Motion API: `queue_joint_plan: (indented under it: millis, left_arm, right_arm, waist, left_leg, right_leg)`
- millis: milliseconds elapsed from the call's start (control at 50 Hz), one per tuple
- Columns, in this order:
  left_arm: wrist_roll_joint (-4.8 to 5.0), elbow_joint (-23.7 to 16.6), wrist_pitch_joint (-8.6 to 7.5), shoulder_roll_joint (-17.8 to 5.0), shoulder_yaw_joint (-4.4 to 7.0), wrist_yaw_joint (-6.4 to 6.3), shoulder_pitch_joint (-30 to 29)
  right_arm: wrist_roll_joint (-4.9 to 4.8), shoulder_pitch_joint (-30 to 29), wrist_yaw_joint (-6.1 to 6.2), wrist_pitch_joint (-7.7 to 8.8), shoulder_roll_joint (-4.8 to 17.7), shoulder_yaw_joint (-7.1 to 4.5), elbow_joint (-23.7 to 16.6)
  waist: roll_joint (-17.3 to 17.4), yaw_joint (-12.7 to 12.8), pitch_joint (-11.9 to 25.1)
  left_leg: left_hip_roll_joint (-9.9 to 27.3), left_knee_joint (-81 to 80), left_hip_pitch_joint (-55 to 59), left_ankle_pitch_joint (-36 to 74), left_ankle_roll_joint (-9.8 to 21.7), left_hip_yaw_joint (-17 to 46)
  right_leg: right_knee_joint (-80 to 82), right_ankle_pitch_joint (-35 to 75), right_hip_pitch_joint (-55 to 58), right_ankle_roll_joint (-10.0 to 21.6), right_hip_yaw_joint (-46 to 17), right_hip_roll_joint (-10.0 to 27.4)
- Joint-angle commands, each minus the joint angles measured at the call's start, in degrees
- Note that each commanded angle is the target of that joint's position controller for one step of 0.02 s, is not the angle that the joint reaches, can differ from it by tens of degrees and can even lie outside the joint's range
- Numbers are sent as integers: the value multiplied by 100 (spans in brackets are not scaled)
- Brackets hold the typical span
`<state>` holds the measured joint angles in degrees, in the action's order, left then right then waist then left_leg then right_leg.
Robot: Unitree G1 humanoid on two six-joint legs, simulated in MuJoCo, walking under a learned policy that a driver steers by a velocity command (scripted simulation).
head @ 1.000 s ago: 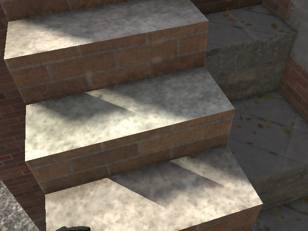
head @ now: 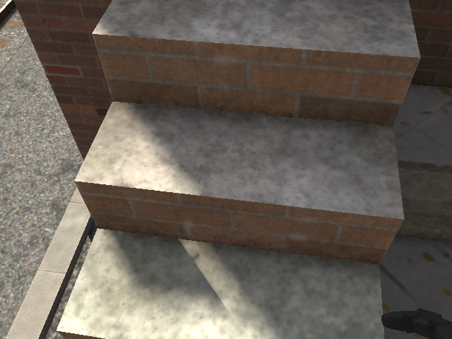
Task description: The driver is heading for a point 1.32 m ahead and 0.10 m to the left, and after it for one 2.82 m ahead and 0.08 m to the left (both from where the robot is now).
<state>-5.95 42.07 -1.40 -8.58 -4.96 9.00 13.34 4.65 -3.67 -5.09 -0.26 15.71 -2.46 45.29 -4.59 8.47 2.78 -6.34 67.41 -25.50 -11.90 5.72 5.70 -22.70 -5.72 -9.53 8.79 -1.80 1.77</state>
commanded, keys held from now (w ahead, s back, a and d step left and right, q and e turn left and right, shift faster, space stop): w+q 0.38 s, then w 0.62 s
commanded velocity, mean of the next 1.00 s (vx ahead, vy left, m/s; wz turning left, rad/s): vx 0.50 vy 0.00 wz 0.34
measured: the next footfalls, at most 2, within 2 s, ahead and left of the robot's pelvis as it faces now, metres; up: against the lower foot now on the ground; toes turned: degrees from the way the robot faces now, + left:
left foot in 0.38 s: +0.16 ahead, +0.12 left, +0.18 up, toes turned -7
right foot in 0.60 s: +0.17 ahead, -0.18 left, +0.18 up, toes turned -1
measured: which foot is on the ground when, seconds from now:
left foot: up 0.00-0.36, down 0.38-0.58, up 0.60-1.00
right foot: down 0.00-0.40, up 0.42-0.58, down 0.60-1.00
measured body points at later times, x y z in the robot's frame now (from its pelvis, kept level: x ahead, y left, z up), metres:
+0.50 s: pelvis +0.18 -0.04 +0.04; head +0.24 -0.06 +0.48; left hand +0.49 +0.17 +0.00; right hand +0.09 -0.25 -0.10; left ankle +0.12 +0.11 -0.57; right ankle +0.01 -0.18 -0.47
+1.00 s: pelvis +0.23 -0.01 +0.17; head +0.21 -0.08 +0.61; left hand +0.32 +0.32 +0.12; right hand +0.41 -0.27 +0.04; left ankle +0.37 +0.15 -0.18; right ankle +0.13 -0.17 -0.58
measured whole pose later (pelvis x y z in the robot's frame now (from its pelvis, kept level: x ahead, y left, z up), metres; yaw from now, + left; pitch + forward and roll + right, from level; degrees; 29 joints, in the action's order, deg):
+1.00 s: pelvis +0.23 -0.01 +0.17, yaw +8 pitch +1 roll +4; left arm -6.1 49.7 -6.6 -22.5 3.2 4.7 14.8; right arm -1.5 9.0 -7.4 -1.9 22.0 -1.6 42.6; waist 5.3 -4.4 5.8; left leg -3.7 126.0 -92.6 -5.9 5.4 -0.2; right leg -15.7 -19.7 2.9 1.9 8.0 10.6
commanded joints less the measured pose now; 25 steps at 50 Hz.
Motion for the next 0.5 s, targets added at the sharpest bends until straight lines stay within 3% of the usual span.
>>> queue_joint_plan:
  millis: [20,40,60,80,100,120,140,160,180,200,220,240,260,280,300,320,340,360,380,400,420,440,460,480,500]
  left_arm:
    - [-382,1907,-334,-1660,295,454,3459]
    - [-294,1929,-499,-827,144,426,3144]
    - [-23,1665,-600,-280,-2,295,2619]
    - [282,1436,-622,111,-213,270,1966]
    - [377,1023,-591,134,-359,251,1171]
    - [186,611,-603,-161,-386,154,310]
    - [-48,432,-594,-647,-342,108,380]
    - [-237,319,-526,-1195,-183,7,430]
    - [-474,374,-413,-1903,44,67,44]
    - [-566,387,-434,-2138,163,-53,-482]
    - [-605,85,-403,-2178,121,-118,-1153]
    - [-496,-264,-347,-1909,-10,-90,-1992]
    - [-256,-483,-207,-1470,-296,-34,-1812]
    - [-116,-804,95,-1592,-356,-63,-1946]
    - [-218,-804,258,-1475,-433,-131,-1265]
    - [-448,-744,246,-1582,-301,-248,-578]
    - [-364,-707,198,-1812,-245,-231,171]
    - [-384,-900,45,-1556,-361,-149,883]
    - [-130,-1219,-14,-1753,-191,-303,140]
    - [-165,-1384,124,-1749,73,-472,-944]
    - [-614,-1404,84,-1358,-182,-93,245]
    - [-221,-1751,208,-1570,147,-496,-2210]
    - [-353,-2626,193,-1738,26,-442,-4017]
    - [-507,-2756,419,-1954,148,-407,-3966]
    - [-859,-3371,545,-1477,-126,-563,-6089]
  right_arm:
    - [-469,1499,-46,-131,321,-297,-820]
    - [-719,299,20,-195,181,-214,-1317]
    - [-734,41,86,-153,22,-201,-1456]
    - [-726,-1092,97,-112,-378,-23,-2190]
    - [-823,-926,54,-116,-486,123,-2426]
    - [-965,-682,69,-168,-213,137,-2572]
    - [-983,-716,143,-293,-12,156,-2830]
    - [-940,-809,165,-497,143,120,-2940]
    - [-831,-384,14,-680,251,139,-3014]
    - [-923,789,-94,-659,344,63,-2502]
    - [-991,2111,-60,-721,503,15,-2052]
    - [-1028,2234,88,-816,928,-128,-2025]
    - [-883,1920,170,-966,850,11,-2086]
    - [-796,2090,116,-1188,396,236,-2019]
    - [-783,1623,133,-1331,222,408,-2031]
    - [-689,1574,115,-1344,-16,559,-1947]
    - [-677,1807,84,-1277,-22,640,-1832]
    - [-673,1912,218,-1154,208,668,-1833]
    - [-511,2457,149,-1065,39,702,-1530]
    - [-289,4729,-58,-942,-295,736,-536]
    - [-217,6386,125,-836,289,575,145]
    - [-35,7655,273,-305,-31,432,483]
    - [-338,8704,-31,39,168,422,1094]
    - [-451,8093,-269,292,194,418,1357]
    - [-516,10198,-19,228,-727,692,2711]
  waist:
    - [-573,-497,1247]
    - [-193,-424,650]
    - [-471,-425,427]
    - [-796,-674,-321]
    - [-899,-952,-464]
    - [-416,-1146,-514]
    - [-297,-1308,-470]
    - [-529,-1432,-315]
    - [-923,-2062,-97]
    - [-616,-2372,79]
    - [-444,-2728,228]
    - [-23,-2867,354]
    - [-31,-2683,491]
    - [-1060,-2328,415]
    - [-1120,-1756,119]
    - [-992,-1436,-387]
    - [-878,-1345,-260]
    - [-338,-1313,2]
    - [-832,-1813,-1]
    - [-305,-2640,-158]
    - [2070,-2325,2363]
    - [1565,-3982,1479]
    - [2144,-4484,1192]
    - [2015,-3665,1541]
    - [1356,-4581,2879]
  left_leg:
    - [-900,5965,-3856,-1812,-69,398]
    - [-687,6208,-4719,-1817,97,404]
    - [-525,6211,-5488,-2017,195,426]
    - [-663,6215,-5767,-2955,184,69]
    - [-704,5942,-5650,-3581,14,-3]
    - [-619,4907,-5226,-3167,-200,-237]
    - [-754,3489,-4804,-2609,-419,-641]
    - [-860,3311,-3971,-2238,-379,-1151]
    - [-951,3544,-2707,-1648,-335,-1657]
    - [-776,3723,-2075,-625,-504,-1675]
    - [-783,4110,-2199,-235,-598,-1325]
    - [-719,3444,-2229,-350,-567,-904]
    - [-796,2627,-2975,-924,-600,-757]
    - [-718,2175,-2962,-1398,-550,-861]
    - [-801,2065,-3301,-1645,-495,-1005]
    - [-950,1546,-3602,-1451,-439,-1338]
    - [-1138,991,-3981,-1071,-274,-1230]
    - [-1088,830,-3979,-16,-35,-488]
    - [-1233,-544,-3594,-1168,71,-798]
    - [-1154,-2869,-1060,-652,623,-876]
    - [1108,-1210,4026,4924,2995,4880]
    - [988,-2257,3753,3896,2098,5419]
    - [1470,-1685,4378,6238,2369,5678]
    - [1737,-871,4811,6365,2365,6078]
    - [1245,24,6425,5801,1748,5218]
  right_leg:
    - [-1425,12378,4289,1351,-873,2750]
    - [-1270,10056,4073,561,-787,2416]
    - [-806,8656,4288,-115,-696,2234]
    - [-371,8363,3460,-453,-476,1826]
    - [28,8479,2828,-281,-245,1631]
    - [426,8335,2201,-216,250,1358]
    - [876,8492,1571,-220,468,1089]
    - [1357,9413,744,90,677,1075]
    - [1478,12008,-319,702,735,1474]
    - [1244,12617,-431,644,1000,1705]
    - [1185,12320,-104,555,989,1857]
    - [769,10967,189,233,867,1719]
    - [-95,9618,607,164,789,1368]
    - [232,10589,372,413,893,1474]
    - [211,11117,439,654,832,1415]
    - [235,12254,777,909,803,1452]
    - [-229,14054,1640,922,528,1278]
    - [-999,13682,1872,459,40,912]
    - [-1507,13725,1759,69,-222,852]
    - [-3565,12418,16,100,-188,612]
    - [-7974,2826,-4906,-1287,-1811,-869]
    - [-8669,-69,-6301,-1400,-2961,-1577]
    - [-9733,-2137,-7469,-1528,-2979,-1751]
    - [-9958,-3186,-8647,-1572,-3310,-1575]
    - [-8896,-5161,-9460,-1388,-3129,-1629]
